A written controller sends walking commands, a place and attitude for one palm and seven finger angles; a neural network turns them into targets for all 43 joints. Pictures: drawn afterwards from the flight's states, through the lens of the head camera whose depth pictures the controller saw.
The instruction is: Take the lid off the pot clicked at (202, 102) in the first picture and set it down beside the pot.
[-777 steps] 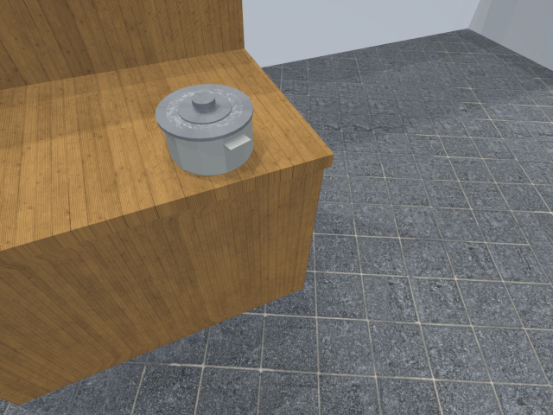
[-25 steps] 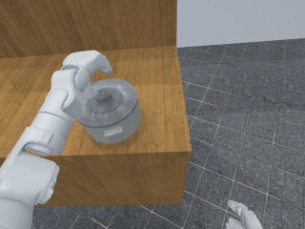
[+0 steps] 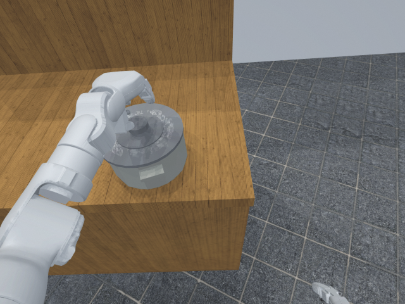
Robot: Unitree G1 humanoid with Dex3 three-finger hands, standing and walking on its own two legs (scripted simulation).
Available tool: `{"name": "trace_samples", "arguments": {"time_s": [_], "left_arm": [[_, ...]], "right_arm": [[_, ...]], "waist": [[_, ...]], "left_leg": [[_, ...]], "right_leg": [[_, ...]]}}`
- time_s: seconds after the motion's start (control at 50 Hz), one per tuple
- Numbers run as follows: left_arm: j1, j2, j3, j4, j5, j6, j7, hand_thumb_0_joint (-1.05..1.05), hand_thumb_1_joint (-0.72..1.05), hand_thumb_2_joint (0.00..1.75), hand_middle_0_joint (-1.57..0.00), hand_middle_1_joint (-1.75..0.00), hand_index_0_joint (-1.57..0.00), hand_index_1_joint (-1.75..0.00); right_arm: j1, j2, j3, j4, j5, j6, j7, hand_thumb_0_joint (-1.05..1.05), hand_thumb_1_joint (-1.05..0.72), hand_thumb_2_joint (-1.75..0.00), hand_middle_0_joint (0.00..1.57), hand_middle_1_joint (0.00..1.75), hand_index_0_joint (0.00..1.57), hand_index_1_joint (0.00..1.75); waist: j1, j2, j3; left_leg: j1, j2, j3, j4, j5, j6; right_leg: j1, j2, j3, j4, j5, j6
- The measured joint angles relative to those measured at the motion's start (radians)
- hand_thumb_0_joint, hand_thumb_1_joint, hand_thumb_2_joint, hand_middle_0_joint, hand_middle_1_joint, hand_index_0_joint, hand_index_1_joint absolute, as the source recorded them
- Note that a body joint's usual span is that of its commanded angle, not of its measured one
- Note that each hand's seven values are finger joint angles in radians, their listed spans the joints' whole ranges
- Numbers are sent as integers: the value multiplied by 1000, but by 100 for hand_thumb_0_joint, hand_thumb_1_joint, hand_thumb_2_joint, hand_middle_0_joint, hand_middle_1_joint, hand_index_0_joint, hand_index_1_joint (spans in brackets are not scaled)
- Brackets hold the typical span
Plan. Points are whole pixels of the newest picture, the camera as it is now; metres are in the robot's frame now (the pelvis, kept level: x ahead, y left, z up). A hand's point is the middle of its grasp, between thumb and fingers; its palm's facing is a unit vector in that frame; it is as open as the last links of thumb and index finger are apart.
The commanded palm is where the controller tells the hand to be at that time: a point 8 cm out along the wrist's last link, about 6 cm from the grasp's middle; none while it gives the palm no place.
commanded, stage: move the open hand above the knob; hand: left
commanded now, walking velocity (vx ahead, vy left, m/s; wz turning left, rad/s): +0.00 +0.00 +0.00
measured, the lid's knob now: (137, 125) +0.48 +0.15 +0.09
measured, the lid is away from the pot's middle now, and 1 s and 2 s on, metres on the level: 0.00 0.00 0.00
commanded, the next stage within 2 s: lower the open fingers around the knob in 1.32 s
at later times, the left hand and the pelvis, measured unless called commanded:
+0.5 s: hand (129, 110) +0.46 +0.15 +0.15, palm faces -0.26 -0.03 -0.97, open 9.9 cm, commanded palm +0.44 +0.15 +0.22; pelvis +0.01 +0.00 +0.00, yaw -1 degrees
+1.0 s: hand (118, 114) +0.44 +0.16 +0.16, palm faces -0.25 -0.03 -0.97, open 9.9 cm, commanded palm +0.43 +0.16 +0.22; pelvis -0.01 +0.00 +0.00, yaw +1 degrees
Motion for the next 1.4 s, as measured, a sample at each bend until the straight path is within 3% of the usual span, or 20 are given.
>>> {"name": "trace_samples", "arguments": {"time_s": [0.14,0.3,0.38,0.62,0.78,0.92,1.0,1.08,1.24,1.4], "left_arm": [[-90,-13,-16,140,20,49,24,0,-29,148,-86,-8,-87,-9],[-58,-28,7,97,13,0,9,0,-29,148,-87,-8,-87,-9],[-89,-25,16,152,19,21,30,0,-29,148,-86,-8,-87,-9],[3,-12,18,3,11,31,15,0,-28,148,-87,-8,-87,-9],[36,-9,-4,-23,6,76,1,0,-29,148,-86,-8,-87,-9],[14,-6,-18,-38,2,46,-6,0,-29,148,-87,-8,-87,-9],[-32,-8,-30,45,9,66,-3,0,-29,148,-87,-8,-87,-9],[-15,-10,-45,-6,10,55,-16,0,-29,148,-87,-8,-87,-9],[-65,-21,-6,109,10,34,2,0,-29,148,-87,-8,-87,-9],[-22,-9,16,71,17,27,5,0,-29,148,-86,-8,-87,-9]], "right_arm": [[-3,10,2,4,2,6,13,1,-91,-90,19,30,19,30],[6,14,6,11,-5,0,2,1,-91,-90,19,30,20,30],[6,16,9,7,-2,4,6,1,-91,-90,19,30,20,30],[-12,5,2,-11,-1,10,12,1,-91,-90,19,30,19,30],[-45,5,9,-30,8,22,22,1,-91,-90,19,30,19,30],[-70,13,16,-26,7,16,9,1,-91,-90,19,30,19,30],[-75,18,23,-21,11,23,7,1,-91,-90,19,30,20,30],[-53,17,14,-24,5,19,10,1,-91,-90,19,30,20,30],[-28,22,27,6,5,22,-1,1,-91,-90,19,30,20,30],[14,6,13,2,4,22,4,1,-91,-90,19,30,20,30]], "waist": [[-3,-7,-10],[-7,2,-19],[-9,-5,-24],[7,2,-19],[19,3,-21],[25,-3,-13],[21,-8,-10],[21,1,-7],[1,-4,-10],[-4,2,-15]], "left_leg": [[-25,0,2,-4,8,-1],[-9,-2,7,-6,-2,3],[-12,0,14,-6,-5,1],[1,0,9,-4,-10,0],[1,3,2,4,-9,-4],[1,1,-11,9,-2,-6],[-10,3,-12,8,5,-7],[-12,0,-14,5,10,-5],[-7,4,1,1,9,-3],[-2,8,11,0,4,0]], "right_leg": [[-31,-1,2,7,3,-1],[-12,-2,8,-4,0,4],[-20,-1,16,1,-3,2],[-2,0,11,-7,-5,1],[3,3,4,-1,-5,-2],[7,4,-9,3,-3,-5],[-7,4,-10,10,0,-7],[-9,2,-12,8,4,-5],[-12,4,3,10,6,-3],[-7,7,15,-1,10,0]]}}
